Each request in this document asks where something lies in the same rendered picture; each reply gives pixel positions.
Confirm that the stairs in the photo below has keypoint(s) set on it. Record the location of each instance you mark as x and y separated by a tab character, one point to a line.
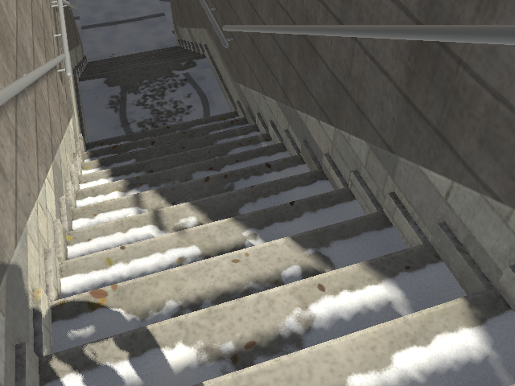
137	59
203	254

